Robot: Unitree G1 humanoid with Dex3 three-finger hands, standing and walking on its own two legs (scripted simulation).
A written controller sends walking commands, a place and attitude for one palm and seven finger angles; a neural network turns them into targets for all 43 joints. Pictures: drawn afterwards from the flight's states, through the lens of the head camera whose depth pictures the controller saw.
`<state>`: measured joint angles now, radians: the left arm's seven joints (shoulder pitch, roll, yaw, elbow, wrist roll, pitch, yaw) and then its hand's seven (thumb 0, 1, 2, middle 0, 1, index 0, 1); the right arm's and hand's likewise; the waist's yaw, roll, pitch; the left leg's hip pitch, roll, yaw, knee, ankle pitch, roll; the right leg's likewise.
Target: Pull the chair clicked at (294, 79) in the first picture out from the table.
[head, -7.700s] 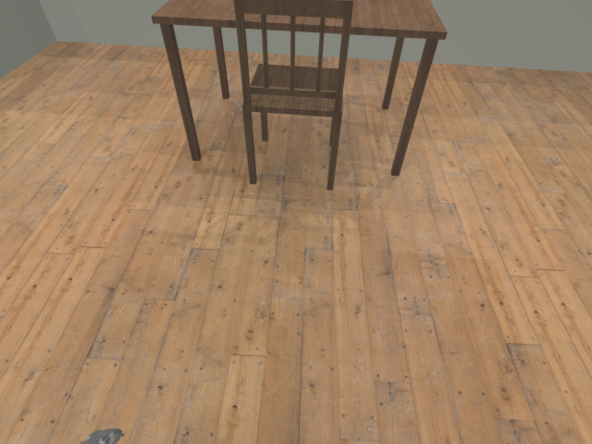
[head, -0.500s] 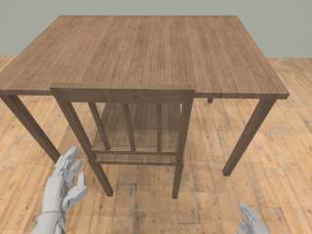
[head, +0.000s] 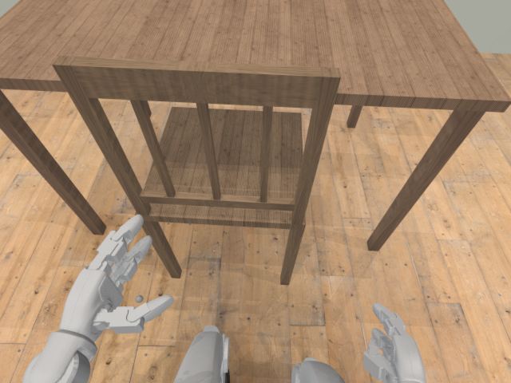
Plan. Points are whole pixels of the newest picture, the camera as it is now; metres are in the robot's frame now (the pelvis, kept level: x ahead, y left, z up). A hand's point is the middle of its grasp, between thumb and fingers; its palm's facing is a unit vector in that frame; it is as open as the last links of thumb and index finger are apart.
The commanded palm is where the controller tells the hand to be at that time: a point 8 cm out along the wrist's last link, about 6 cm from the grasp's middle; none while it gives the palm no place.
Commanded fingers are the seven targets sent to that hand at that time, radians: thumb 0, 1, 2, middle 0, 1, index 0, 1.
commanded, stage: raise the hand toward the chair's back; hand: left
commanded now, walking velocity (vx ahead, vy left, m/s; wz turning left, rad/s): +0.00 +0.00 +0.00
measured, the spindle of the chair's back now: (210, 157) +0.52 +0.12 +0.01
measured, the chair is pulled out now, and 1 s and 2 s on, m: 0.00 0.00 0.00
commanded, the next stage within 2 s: aim the fingers beside a spindle in 1.34 s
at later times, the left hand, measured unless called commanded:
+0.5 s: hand (90, 283) +0.24 +0.23 +0.07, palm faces +0.05 -1.00 -0.04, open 16.2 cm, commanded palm +0.22 +0.29 +0.06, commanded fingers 0.00 -0.50 0.30 -0.06 -0.08 -0.06 -0.08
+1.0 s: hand (92, 276) +0.25 +0.24 +0.06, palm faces -0.01 -1.00 -0.04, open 16.9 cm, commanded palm +0.23 +0.29 +0.07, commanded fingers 0.00 -0.50 0.30 -0.06 -0.08 -0.06 -0.08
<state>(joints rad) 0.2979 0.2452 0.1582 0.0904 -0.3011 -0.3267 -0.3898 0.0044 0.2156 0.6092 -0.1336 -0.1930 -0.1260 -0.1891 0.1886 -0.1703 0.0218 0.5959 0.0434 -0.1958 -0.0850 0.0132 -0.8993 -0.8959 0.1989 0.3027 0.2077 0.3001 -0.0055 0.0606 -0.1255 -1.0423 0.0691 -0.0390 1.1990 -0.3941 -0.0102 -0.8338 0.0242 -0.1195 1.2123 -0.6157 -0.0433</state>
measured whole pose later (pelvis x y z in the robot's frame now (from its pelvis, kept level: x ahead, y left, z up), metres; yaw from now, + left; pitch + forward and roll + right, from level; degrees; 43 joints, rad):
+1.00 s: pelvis +0.01 +0.03 +0.03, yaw +0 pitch +12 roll -4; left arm 0.29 0.28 0.21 0.09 -0.28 -0.32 -0.28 -0.02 -0.50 0.30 -0.06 -0.08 -0.06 -0.08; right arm 0.25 -0.24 0.02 0.55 0.04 -0.18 -0.06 0.01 -0.90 -0.90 0.20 0.30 0.21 0.30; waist -0.03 0.05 -0.11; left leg -0.94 0.05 -0.01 1.08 -0.36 0.04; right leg -0.72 0.00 -0.09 1.05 -0.55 0.01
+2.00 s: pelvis +0.02 +0.02 +0.01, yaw -1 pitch +16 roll -3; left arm 0.12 0.27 0.24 0.26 -0.28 -0.41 -0.30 -0.02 -0.50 0.30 -0.07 -0.08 -0.06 -0.08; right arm 0.23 -0.25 0.00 0.58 0.02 -0.17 -0.06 0.01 -0.90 -0.90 0.20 0.30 0.21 0.30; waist -0.03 0.05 -0.13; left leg -1.04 0.06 -0.01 1.14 -0.39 0.02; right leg -0.83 0.01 -0.09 1.14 -0.59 -0.01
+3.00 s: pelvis +0.01 +0.03 -0.01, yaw -2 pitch +21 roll -4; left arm -0.21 0.28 0.24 0.49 -0.20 -0.43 -0.21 -0.02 -0.50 0.30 -0.07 -0.08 -0.06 -0.08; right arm 0.23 -0.24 0.00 0.59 0.01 -0.06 -0.02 0.01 -0.90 -0.90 0.20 0.30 0.21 0.30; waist -0.05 0.04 -0.14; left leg -1.20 0.07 0.00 1.25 -0.43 0.03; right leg -0.99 0.02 -0.07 1.26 -0.63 0.00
